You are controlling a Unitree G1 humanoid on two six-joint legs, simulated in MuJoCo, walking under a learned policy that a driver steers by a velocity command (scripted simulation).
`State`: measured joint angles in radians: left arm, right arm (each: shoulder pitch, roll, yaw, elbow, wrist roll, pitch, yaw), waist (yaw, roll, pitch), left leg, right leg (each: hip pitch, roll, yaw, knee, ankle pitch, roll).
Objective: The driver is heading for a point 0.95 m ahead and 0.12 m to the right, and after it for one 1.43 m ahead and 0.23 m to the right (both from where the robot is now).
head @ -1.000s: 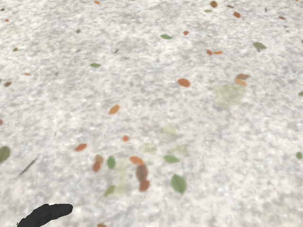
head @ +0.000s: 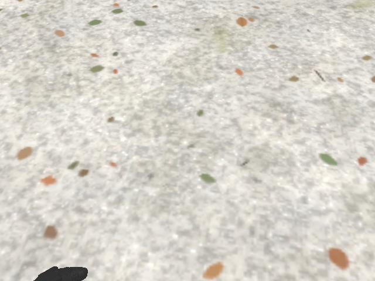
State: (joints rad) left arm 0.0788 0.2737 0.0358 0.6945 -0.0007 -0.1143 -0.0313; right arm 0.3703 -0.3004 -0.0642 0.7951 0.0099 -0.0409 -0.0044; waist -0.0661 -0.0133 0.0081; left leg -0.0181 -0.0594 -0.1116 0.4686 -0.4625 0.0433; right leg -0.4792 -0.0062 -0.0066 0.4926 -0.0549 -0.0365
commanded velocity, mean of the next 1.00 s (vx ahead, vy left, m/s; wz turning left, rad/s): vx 0.50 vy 0.00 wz -0.14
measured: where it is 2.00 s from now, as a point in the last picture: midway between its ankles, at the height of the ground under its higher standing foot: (214, 161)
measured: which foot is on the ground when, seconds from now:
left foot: down 0.00-0.00, up 0.02-0.50, down 0.52-1.00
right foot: down 0.00-0.52, up 0.54-1.00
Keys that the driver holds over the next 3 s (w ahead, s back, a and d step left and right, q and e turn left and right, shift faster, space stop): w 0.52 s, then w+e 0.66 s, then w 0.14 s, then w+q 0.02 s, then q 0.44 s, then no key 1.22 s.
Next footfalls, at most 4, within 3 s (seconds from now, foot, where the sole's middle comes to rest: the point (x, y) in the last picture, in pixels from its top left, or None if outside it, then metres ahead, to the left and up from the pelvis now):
0.52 left None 0.45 0.13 -0.76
1.06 right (220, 215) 0.71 -0.14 -0.76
1.54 left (183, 155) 1.01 -0.02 -0.76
2.00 right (241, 159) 0.97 -0.27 -0.76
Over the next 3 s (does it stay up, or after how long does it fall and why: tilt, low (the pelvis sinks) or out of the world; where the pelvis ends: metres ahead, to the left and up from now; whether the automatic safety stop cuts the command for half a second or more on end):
stays up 0.94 -0.15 0.01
